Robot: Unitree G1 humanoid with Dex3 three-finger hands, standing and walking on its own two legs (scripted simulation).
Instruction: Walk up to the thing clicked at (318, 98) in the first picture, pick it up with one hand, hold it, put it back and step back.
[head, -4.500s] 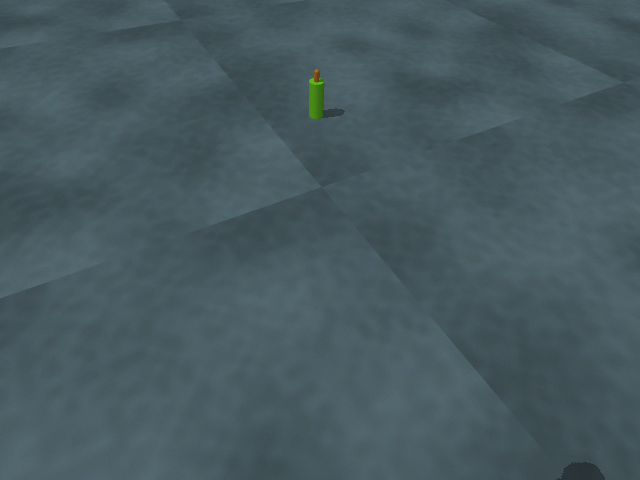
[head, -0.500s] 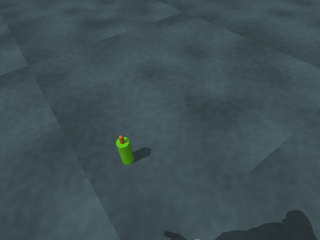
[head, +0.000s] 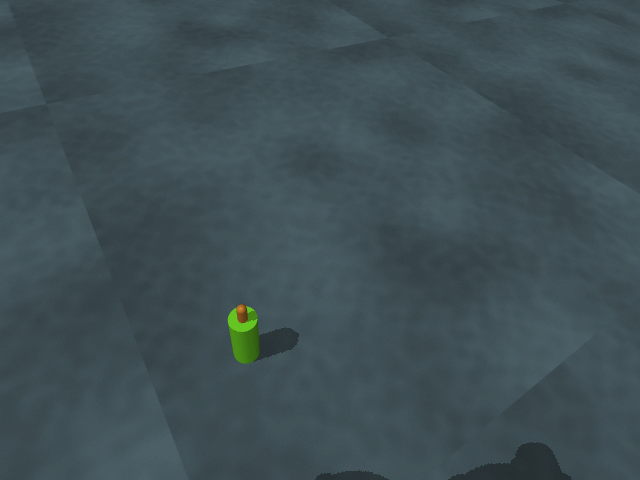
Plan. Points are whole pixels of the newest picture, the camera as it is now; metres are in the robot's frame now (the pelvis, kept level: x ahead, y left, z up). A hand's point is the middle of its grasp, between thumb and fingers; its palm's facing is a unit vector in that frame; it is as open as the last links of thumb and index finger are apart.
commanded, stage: walk up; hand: left
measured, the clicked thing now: (244, 330) +0.64 +0.18 -0.62
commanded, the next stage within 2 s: none
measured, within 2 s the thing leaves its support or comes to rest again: neither
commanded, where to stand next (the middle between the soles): +0.31 +0.01 m, yaw +0 degrees
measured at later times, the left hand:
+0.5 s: hand (131, 418) +0.23 +0.26 -0.11, palm faces -0.05 -0.91 -0.42, open 7.4 cm
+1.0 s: hand (125, 403) +0.26 +0.29 -0.16, palm faces -0.06 -0.95 -0.31, open 7.4 cm
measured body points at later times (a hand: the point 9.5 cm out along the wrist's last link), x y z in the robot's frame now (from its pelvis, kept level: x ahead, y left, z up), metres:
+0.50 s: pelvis +0.13 -0.02 +0.00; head +0.14 -0.04 +0.45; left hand +0.23 +0.30 -0.09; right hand +0.16 -0.33 -0.13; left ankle +0.08 +0.11 -0.69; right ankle +0.21 -0.13 -0.72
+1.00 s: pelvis +0.21 +0.03 +0.01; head +0.23 +0.06 +0.45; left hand +0.27 +0.34 -0.14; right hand +0.27 -0.29 -0.09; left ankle +0.29 +0.14 -0.72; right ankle +0.22 -0.11 -0.69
